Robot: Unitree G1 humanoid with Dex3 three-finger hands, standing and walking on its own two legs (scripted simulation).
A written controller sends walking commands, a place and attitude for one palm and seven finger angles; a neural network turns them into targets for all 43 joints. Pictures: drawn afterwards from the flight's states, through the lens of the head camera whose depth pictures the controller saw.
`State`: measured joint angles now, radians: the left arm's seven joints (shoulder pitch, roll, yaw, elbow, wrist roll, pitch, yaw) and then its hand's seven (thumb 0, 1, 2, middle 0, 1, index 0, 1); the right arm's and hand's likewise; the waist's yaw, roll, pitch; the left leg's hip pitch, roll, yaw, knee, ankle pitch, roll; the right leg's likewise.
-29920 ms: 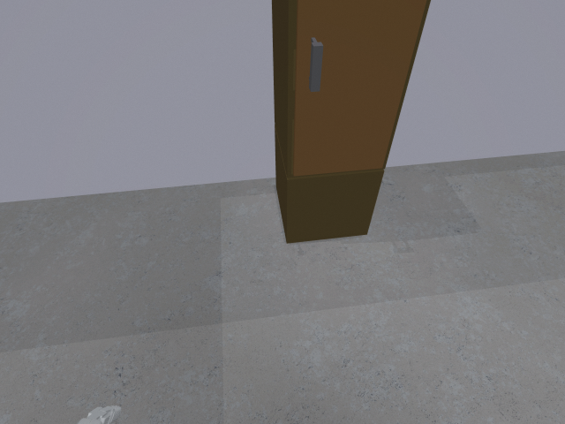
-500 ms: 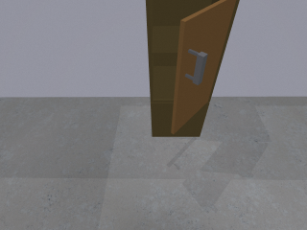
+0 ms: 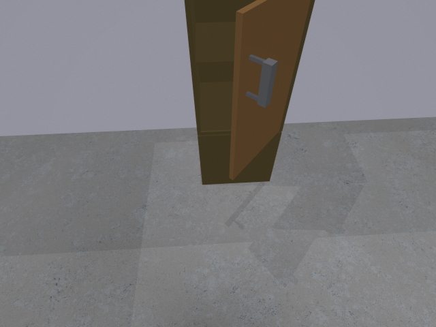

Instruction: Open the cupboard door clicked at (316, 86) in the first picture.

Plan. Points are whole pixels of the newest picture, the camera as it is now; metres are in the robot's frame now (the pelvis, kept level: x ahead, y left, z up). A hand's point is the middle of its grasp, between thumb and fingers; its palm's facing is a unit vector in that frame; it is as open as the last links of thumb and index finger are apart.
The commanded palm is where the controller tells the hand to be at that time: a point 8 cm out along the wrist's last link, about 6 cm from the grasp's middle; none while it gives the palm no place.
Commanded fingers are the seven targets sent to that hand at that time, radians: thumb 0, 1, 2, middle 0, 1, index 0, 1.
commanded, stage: walk to a spot facing it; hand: left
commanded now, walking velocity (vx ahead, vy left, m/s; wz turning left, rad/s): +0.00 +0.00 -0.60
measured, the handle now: (259, 80) +0.67 -0.07 +0.08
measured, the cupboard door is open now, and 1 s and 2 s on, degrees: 48 48 48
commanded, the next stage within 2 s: none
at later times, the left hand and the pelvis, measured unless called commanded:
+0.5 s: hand out of the picture +0.12 +0.15 -0.16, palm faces -0.23 -0.93 -0.29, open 7.4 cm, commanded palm none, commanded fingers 0.00 0.90 0.90 -0.20 -0.30 -0.20 -0.30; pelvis -0.01 -0.03 +0.00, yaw -17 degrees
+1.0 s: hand (190, 282) +0.24 +0.08 -0.17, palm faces -0.54 -0.79 -0.29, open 7.4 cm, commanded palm none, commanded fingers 0.00 0.90 0.90 -0.20 -0.30 -0.20 -0.30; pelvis +0.02 -0.04 -0.02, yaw -35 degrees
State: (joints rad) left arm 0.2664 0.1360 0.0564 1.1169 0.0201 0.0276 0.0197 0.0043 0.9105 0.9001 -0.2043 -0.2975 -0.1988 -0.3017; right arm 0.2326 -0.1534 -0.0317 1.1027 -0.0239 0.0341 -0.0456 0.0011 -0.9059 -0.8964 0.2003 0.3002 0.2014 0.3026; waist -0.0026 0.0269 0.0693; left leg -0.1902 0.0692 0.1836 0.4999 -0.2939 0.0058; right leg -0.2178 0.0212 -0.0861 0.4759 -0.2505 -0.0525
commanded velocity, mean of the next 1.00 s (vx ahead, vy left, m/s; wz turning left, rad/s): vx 0.00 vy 0.00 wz -0.60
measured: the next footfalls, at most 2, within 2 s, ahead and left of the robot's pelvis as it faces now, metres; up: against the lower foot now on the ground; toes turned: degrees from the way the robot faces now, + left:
right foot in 0.34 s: +0.02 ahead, -0.15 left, +0.00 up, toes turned -12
left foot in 0.68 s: +0.09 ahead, +0.11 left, +0.00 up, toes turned -22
